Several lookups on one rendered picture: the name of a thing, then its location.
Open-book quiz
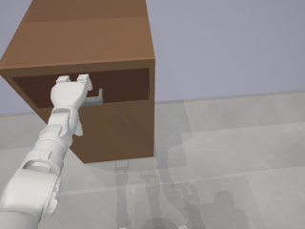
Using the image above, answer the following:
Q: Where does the handle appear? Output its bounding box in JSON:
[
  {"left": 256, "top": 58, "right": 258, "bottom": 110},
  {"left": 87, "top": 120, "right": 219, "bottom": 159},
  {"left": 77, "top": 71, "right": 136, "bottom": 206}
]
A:
[{"left": 81, "top": 88, "right": 104, "bottom": 107}]

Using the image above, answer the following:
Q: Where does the left robot upper arm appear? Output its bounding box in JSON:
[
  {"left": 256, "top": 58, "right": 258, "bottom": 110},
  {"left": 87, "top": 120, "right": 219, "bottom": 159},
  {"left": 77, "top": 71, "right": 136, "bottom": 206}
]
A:
[{"left": 0, "top": 168, "right": 63, "bottom": 229}]

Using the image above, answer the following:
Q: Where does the left robot forearm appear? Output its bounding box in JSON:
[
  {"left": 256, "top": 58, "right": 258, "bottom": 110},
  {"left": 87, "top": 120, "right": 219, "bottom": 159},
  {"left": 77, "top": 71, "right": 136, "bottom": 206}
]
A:
[{"left": 0, "top": 105, "right": 79, "bottom": 211}]

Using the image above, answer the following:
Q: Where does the left robot hand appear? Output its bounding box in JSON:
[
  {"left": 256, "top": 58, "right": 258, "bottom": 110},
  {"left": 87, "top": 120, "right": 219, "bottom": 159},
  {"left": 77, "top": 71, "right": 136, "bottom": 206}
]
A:
[{"left": 51, "top": 73, "right": 92, "bottom": 136}]

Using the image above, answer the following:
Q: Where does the drawer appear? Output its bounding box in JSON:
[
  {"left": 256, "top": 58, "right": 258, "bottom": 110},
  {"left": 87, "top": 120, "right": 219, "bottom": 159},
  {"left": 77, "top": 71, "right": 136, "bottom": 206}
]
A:
[{"left": 12, "top": 68, "right": 149, "bottom": 109}]

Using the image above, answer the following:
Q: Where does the cabinet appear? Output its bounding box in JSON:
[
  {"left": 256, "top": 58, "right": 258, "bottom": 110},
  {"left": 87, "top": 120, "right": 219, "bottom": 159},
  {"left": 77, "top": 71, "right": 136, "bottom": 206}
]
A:
[{"left": 0, "top": 0, "right": 155, "bottom": 164}]

